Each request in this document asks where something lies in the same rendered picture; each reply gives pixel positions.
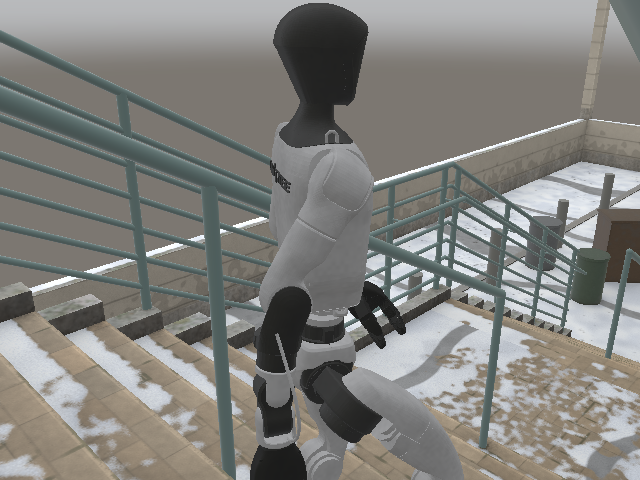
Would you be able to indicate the left robot hand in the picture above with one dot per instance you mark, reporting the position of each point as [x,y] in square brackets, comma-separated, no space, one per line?
[372,297]

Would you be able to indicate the robot right upper arm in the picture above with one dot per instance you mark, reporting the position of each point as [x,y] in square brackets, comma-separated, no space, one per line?
[338,190]

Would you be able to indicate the right robot hand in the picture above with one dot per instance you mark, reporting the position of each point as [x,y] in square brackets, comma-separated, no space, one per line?
[278,464]

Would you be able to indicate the robot left upper arm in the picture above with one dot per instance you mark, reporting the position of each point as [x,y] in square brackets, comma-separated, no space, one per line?
[272,218]

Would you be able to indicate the robot left shin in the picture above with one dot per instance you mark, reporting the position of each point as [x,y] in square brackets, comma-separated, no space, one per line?
[306,443]

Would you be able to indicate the robot right forearm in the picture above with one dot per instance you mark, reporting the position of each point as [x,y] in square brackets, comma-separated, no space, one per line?
[287,315]

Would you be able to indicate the right robot thigh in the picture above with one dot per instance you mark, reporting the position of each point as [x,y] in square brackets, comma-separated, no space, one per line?
[364,402]

